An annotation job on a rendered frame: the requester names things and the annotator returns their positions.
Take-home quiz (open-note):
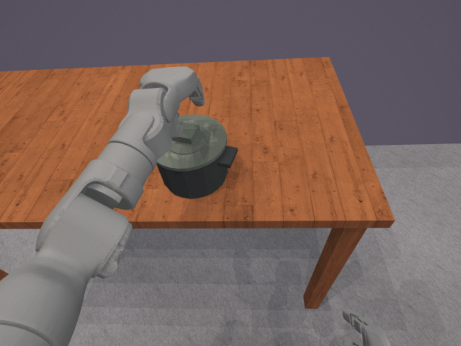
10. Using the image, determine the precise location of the lid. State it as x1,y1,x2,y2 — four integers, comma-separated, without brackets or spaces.
157,115,227,172

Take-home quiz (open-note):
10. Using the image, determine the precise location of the table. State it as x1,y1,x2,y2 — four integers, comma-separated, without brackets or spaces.
0,57,395,309

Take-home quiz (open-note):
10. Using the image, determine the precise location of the right robot hand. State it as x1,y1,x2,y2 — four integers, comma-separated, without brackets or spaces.
340,309,392,346

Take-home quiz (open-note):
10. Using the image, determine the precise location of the left robot hand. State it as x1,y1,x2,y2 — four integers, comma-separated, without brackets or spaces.
140,66,205,138

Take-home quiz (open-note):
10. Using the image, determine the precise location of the robot left forearm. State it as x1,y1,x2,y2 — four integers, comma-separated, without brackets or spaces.
35,79,179,252

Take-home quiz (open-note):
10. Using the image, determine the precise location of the pot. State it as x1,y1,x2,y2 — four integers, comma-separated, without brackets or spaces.
157,146,238,199

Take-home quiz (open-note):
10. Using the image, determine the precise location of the left robot upper arm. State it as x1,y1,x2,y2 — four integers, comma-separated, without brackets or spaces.
0,193,133,346

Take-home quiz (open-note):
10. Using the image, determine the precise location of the knob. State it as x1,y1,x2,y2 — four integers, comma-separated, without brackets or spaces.
172,122,200,144

